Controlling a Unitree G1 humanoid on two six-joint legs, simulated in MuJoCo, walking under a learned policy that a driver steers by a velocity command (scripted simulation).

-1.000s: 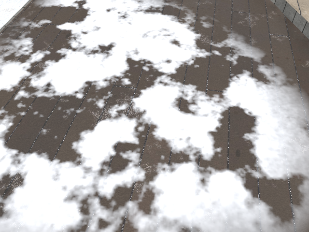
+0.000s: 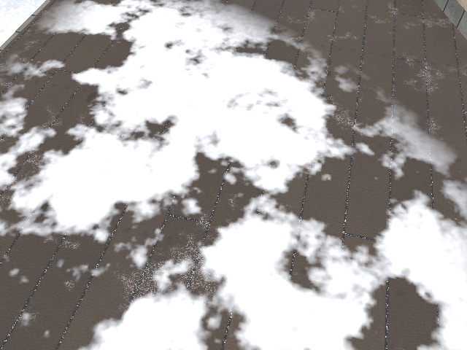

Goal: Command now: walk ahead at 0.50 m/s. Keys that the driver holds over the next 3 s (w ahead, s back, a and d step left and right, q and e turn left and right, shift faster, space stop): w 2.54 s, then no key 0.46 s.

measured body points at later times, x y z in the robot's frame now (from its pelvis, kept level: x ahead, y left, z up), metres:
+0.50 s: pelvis +0.27 -0.06 -0.01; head +0.31 -0.07 +0.44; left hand +0.46 +0.19 -0.11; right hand +0.25 -0.32 -0.16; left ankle +0.09 +0.08 -0.67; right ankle +0.37 -0.15 -0.73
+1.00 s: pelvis +0.55 -0.02 -0.01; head +0.58 -0.01 +0.44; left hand +0.50 +0.24 -0.16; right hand +0.75 -0.26 -0.11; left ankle +0.68 +0.08 -0.74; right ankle +0.37 -0.15 -0.73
